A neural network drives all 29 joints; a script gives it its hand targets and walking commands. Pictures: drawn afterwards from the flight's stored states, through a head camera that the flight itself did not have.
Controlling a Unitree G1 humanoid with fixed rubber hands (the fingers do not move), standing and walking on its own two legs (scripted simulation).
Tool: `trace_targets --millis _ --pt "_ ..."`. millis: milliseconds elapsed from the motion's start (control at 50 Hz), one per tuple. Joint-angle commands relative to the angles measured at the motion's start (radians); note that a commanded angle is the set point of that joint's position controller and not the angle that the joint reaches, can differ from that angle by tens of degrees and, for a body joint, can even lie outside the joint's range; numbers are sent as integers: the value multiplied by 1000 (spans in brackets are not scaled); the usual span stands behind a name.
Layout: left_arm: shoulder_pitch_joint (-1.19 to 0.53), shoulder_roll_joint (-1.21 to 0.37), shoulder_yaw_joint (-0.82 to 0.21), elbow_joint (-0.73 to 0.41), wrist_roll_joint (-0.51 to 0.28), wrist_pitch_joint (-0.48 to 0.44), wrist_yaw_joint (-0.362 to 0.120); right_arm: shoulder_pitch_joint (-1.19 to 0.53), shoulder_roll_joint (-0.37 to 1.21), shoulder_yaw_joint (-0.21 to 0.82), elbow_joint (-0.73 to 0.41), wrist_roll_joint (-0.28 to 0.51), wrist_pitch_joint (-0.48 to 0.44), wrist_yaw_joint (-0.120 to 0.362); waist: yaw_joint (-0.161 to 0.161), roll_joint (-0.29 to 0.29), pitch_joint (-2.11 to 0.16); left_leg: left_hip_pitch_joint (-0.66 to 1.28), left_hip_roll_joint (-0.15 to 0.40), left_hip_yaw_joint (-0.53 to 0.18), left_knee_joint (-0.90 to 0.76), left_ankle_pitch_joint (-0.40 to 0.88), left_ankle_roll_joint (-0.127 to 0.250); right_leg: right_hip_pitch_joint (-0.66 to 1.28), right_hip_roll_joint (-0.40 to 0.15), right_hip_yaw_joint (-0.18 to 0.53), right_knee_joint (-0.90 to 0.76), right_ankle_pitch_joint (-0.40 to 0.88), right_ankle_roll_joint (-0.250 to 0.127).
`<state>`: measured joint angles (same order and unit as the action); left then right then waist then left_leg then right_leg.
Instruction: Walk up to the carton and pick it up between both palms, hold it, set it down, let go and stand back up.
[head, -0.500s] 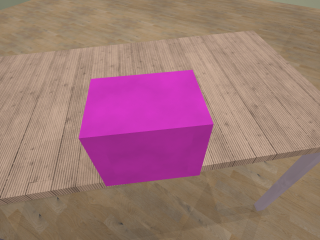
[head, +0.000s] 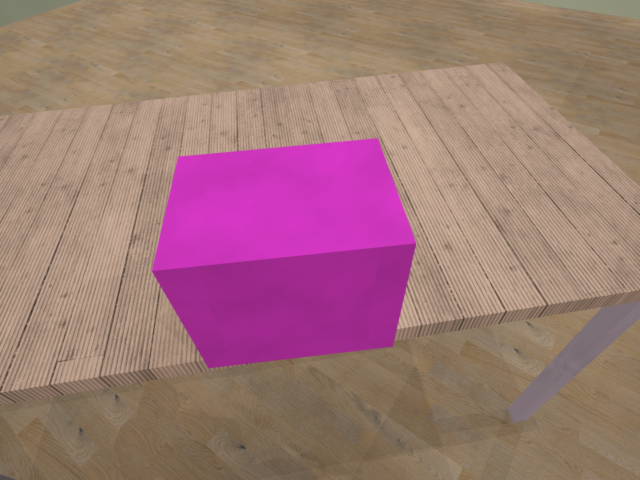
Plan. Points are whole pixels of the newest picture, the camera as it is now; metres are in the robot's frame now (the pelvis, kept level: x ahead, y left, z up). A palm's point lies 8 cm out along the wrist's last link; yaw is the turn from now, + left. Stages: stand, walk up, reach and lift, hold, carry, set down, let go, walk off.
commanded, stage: stand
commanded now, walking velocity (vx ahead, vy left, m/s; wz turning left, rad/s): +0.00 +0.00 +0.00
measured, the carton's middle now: (290, 256) +0.38 +0.05 +0.09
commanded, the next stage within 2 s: reach and lift in 0.18 s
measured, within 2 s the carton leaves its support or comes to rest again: neither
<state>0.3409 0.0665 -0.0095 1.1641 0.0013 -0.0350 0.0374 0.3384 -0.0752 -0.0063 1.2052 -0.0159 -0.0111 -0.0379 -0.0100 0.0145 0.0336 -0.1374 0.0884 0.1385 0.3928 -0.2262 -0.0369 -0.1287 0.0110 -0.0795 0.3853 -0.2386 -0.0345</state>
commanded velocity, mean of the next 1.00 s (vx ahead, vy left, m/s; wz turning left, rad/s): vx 0.00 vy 0.00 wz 0.00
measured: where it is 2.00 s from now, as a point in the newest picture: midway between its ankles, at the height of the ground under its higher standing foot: outside the picture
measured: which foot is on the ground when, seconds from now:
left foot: down 0.00-1.00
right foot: down 0.00-1.00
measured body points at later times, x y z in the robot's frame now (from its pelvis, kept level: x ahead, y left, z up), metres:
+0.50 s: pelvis -0.04 +0.00 -0.03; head -0.01 +0.03 +0.42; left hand +0.18 +0.21 -0.10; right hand +0.19 -0.18 -0.10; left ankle -0.01 +0.14 -0.74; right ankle -0.02 -0.09 -0.74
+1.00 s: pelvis -0.03 -0.01 +0.00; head +0.02 +0.00 +0.44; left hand +0.14 +0.23 -0.07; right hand +0.13 -0.19 -0.07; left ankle -0.02 +0.14 -0.74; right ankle -0.02 -0.09 -0.74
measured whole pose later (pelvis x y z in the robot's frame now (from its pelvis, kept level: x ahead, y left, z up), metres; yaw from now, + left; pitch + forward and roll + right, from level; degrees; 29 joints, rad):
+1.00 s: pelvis -0.03 -0.01 +0.00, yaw -1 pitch +3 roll +0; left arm 0.25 0.28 0.06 0.09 -0.16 0.62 -0.05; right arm 0.35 -0.14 0.08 0.06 0.19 0.45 -0.07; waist 0.01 -0.02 0.06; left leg -0.26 0.07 0.09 0.40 -0.19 -0.04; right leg -0.27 0.02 -0.05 0.43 -0.20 -0.05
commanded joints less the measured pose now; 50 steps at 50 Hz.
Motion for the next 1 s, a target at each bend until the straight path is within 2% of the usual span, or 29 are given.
trace_targets --millis 0,20,60,120,140,160,180,200,220,240,260,280,320,340,380,420,440,460,480,520,560,600,660,720,740,780,860,920,980 --pt "85 83 15 -27 2 -11 1 136 -60 -5 12 0 -6 -4 0 -39 74 3 58 -63 -54 99 21 -107 -125 115 -109 115 -1" --pt "94 72 12 -20 -2 -9 1 109 -71 -9 5 -2 -6 -2 4 7 94 2 54 -62 -52 110 21 -119 -124 116 -107 135 0" --pt "93 78 13 -24 -3 -10 1 142 -61 -6 15 5 -8 -1 -7 -15 57 -1 59 -60 -60 115 18 -83 -124 107 -94 147 -4" --pt "107 65 11 -17 0 -9 -1 123 -73 -14 11 -1 -5 -5 4 -23 91 10 57 -65 -58 112 22 -126 -119 118 -105 124 -4" --pt "106 64 8 -21 2 -9 0 120 -73 -13 3 2 -5 -4 -4 16 89 -4 57 -74 -49 126 30 -113 -127 118 -104 142 -7" --pt "90 64 11 -20 5 -9 -1 118 -56 -11 6 -1 -3 -4 -5 -4 102 -10 58 -67 -61 119 26 -114 -125 108 -101 144 -7" --pt "-915 342 44 -356 -103 229 -56 -1023 -188 -138 -438 -51 47 32 -73 -136 -140 -372 -48 -72 172 -88 31 -260 -56 47 152 -131 12" --pt "-659 292 5 -246 -126 389 -41 -747 -161 -144 -396 -64 188 42 -41 -205 -111 -453 -61 -45 219 -228 48 -141 -86 97 152 -274 31" --pt "-664 254 -7 -356 -165 500 -34 -710 -130 -112 -521 -23 284 51 -8 -202 -235 -483 -68 -51 219 -187 41 -45 -104 141 184 -159 38" --pt "-665 243 -9 -524 -190 583 -21 -648 -102 -83 -632 23 360 61 14 -151 -312 -463 -78 -50 259 -145 17 -57 -116 185 209 -78 36" --pt "-626 226 -14 -615 -202 653 -15 -557 -79 -30 -670 83 417 72 26 -125 -359 -420 -64 -65 282 -105 1 -88 -132 195 239 43 41" --pt "-614 227 -3 -681 -199 710 -20 -505 -51 13 -656 144 456 78 4 -50 -372 -380 -64 -82 310 -33 -15 -178 -136 165 289 196 44" --pt "-525 200 32 -732 -143 790 -57 -445 -18 135 -626 256 521 83 -4 15 -378 -272 -64 -91 352 153 -38 -296 -84 77 338 353 33" --pt "-459 181 48 -758 -98 839 -84 -397 -32 168 -605 297 555 73 1 94 -380 -199 -66 -90 348 183 -50 -332 -68 55 323 333 17" --pt "-316 152 82 -846 -26 919 -123 -308 -118 170 -584 359 577 38 -21 156 -359 -43 -53 -91 303 319 -66 -302 -13 13 253 346 -10" --pt "-145 129 102 -940 7 1005 -145 -235 -193 150 -619 381 575 0 -27 95 -231 64 -57 -76 202 284 -75 -257 20 -14 133 263 -15" --pt "-114 133 103 -997 41 1041 -150 -232 -218 138 -632 370 578 -23 -12 87 -134 53 -62 -65 147 213 -73 -226 32 -23 78 167 -19" --pt "-93 136 95 -1045 63 1076 -149 -236 -239 116 -657 365 577 -43 -19 97 -24 25 -66 -53 99 153 -70 -223 39 -30 38 91 -20" --pt "-76 150 98 -1060 83 1102 -147 -251 -242 101 -674 341 579 -58 -25 69 75 6 -71 -40 75 127 -63 -246 35 -31 4 54 -19" --pt "-99 172 108 -1139 95 1085 -136 -253 -210 85 -792 294 565 -68 -10 36 116 17 -78 -22 38 18 -47 -277 24 -25 -41 -68 -7" --pt "-143 205 133 -1166 99 1043 -118 -261 -190 59 -900 237 558 -61 0 9 91 1 -65 -11 29 -3 -28 -258 12 -19 -45 -75 5" --pt "-162 221 156 -1214 80 963 -101 -232 -152 57 -1018 206 533 -45 21 2 -13 3 -51 -4 35 79 -22 -227 11 -7 -35 0 21" --pt "-191 228 151 -1278 29 818 -82 -193 -143 16 -1136 140 471 -17 8 15 -178 -11 -22 -16 61 154 -16 -184 7 2 26 98 32" --pt "-220 248 113 -1320 -59 697 -70 -163 -108 25 -1236 143 419 11 12 50 -300 -20 -21 -30 106 214 -10 -197 -16 31 65 198 29" --pt "-205 262 105 -1312 -88 668 -69 -132 -101 18 -1247 143 404 11 0 40 -332 -29 -16 -42 122 258 -9 -195 -17 31 86 250 32" --pt "-170 278 92 -1301 -132 624 -70 -108 -104 29 -1295 155 380 7 12 28 -398 -20 -29 -51 141 316 -8 -171 -20 43 98 330 36" --pt "-56 318 103 -1223 -179 610 -84 0 -111 56 -1311 180 388 -21 31 -29 -310 -15 -54 -50 78 303 -4 -96 -26 58 28 342 51" --pt "-29 321 116 -1186 -171 637 -89 60 -99 83 -1280 211 426 -32 45 -17 -132 5 -70 -35 -22 245 3 -97 -20 57 -58 214 49" --pt "-9 311 130 -1207 -154 655 -81 52 -114 80 -1327 216 446 -42 60 5 -93 47 -73 -40 -55 276 0 -83 -12 51 -103 177 45"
